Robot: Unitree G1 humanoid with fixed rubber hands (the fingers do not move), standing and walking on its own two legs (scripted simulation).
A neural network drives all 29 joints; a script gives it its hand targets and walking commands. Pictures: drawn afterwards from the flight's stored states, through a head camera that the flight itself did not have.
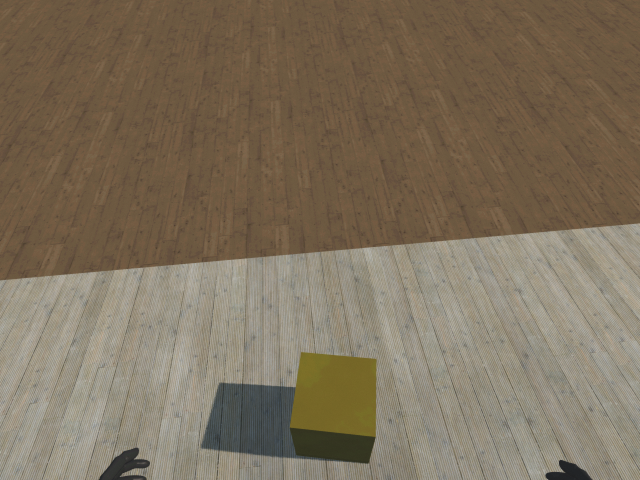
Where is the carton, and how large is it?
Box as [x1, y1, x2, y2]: [290, 352, 375, 463]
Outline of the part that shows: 301,352 290,422 290,430 296,454 368,463 375,437 375,359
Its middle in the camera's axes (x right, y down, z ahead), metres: +0.05 +0.48 +1.09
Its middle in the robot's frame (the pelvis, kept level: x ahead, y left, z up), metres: +0.45 +0.01 -0.65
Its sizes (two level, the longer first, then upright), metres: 0.210 0.200 0.250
